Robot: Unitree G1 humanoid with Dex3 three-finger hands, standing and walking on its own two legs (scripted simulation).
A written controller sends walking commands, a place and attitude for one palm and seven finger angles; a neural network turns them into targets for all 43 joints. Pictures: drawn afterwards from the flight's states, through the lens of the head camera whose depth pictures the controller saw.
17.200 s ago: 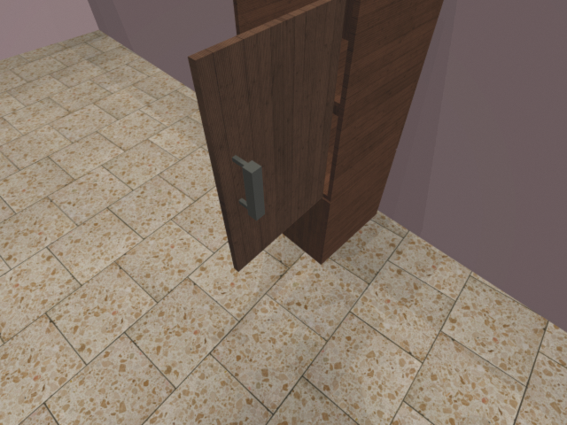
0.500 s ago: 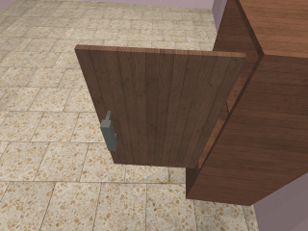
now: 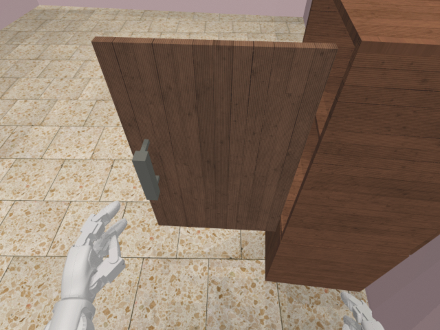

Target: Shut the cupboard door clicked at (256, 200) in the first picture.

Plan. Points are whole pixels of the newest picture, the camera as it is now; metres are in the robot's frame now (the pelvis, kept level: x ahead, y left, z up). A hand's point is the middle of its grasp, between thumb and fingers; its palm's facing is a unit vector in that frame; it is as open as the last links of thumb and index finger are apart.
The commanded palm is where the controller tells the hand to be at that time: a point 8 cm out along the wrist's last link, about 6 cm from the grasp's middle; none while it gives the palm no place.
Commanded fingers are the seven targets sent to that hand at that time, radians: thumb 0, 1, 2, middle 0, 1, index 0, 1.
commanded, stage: raise the hand and make a fist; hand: left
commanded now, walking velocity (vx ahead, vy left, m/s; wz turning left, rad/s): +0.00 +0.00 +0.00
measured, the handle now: (149, 170) +0.45 +0.17 +0.01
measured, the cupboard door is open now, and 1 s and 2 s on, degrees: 93 93 93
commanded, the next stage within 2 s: bring the fist close to the handle in 1.66 s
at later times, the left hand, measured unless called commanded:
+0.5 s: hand (119, 303) +0.18 +0.18 -0.01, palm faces -0.08 -1.00 -0.01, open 4.5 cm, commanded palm +0.15 +0.24 -0.01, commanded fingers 0.00 0.90 0.90 -0.90 -1.06 -0.90 -1.06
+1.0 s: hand (98, 291) +0.19 +0.21 +0.01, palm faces -0.05 -1.00 -0.02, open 3.1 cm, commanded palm +0.17 +0.26 +0.01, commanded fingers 0.00 0.90 0.90 -1.30 -1.50 -1.30 -1.50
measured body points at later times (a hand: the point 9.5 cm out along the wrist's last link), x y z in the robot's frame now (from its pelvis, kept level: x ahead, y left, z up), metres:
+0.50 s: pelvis -0.04 +0.00 -0.06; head +0.02 +0.00 +0.39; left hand +0.18 +0.23 -0.01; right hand +0.14 -0.22 -0.14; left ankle -0.01 +0.10 -0.70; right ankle +0.01 -0.09 -0.70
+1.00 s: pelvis -0.02 +0.03 -0.05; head +0.04 +0.05 +0.40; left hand +0.19 +0.26 +0.01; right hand +0.18 -0.20 -0.11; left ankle -0.01 +0.10 -0.70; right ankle +0.01 -0.09 -0.70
